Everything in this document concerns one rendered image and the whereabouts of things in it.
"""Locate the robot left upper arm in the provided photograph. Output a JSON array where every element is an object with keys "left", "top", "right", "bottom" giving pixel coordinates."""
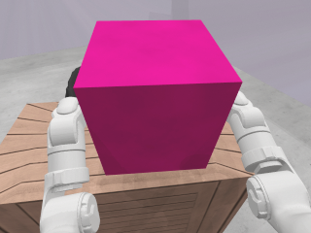
[{"left": 41, "top": 191, "right": 100, "bottom": 233}]

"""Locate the left robot hand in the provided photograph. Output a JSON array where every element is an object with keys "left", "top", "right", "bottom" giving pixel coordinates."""
[{"left": 65, "top": 66, "right": 81, "bottom": 98}]

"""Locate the right robot forearm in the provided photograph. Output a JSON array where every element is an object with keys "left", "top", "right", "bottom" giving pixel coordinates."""
[{"left": 226, "top": 91, "right": 311, "bottom": 208}]

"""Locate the carton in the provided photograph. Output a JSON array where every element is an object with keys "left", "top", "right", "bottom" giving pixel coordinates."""
[{"left": 73, "top": 19, "right": 243, "bottom": 176}]

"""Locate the robot right upper arm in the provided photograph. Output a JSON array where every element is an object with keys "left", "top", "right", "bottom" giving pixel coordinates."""
[{"left": 246, "top": 170, "right": 311, "bottom": 233}]

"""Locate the pedestal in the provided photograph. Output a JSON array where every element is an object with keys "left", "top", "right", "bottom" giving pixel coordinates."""
[{"left": 0, "top": 101, "right": 255, "bottom": 233}]

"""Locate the left robot forearm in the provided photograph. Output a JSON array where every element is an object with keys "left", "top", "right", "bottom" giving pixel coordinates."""
[{"left": 40, "top": 97, "right": 89, "bottom": 233}]

